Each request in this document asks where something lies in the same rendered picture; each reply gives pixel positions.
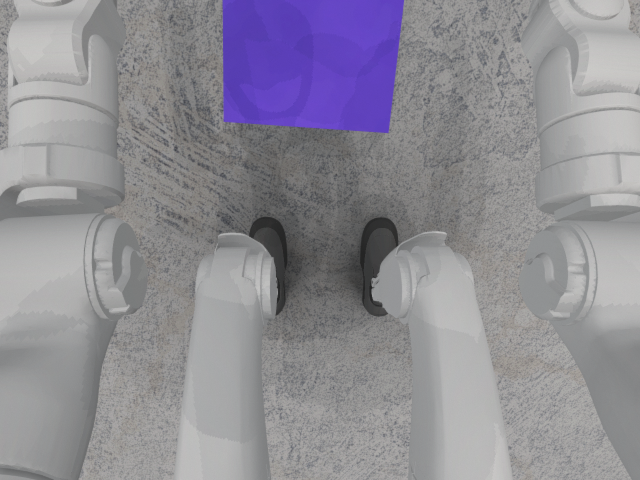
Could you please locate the robot left shin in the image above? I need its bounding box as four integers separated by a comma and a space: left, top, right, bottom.
195, 233, 278, 298

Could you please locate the robot left upper arm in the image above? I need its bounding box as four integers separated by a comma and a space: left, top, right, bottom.
0, 213, 148, 480

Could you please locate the right robot forearm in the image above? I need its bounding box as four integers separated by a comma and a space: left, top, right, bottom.
521, 0, 640, 222

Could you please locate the carton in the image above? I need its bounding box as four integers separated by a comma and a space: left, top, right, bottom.
223, 0, 404, 133

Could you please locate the robot right upper arm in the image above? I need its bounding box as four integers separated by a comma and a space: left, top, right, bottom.
518, 220, 640, 480

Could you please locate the robot left foot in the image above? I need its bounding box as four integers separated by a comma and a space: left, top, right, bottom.
249, 217, 287, 316

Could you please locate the left robot forearm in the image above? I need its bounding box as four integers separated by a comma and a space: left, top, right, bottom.
0, 0, 126, 221

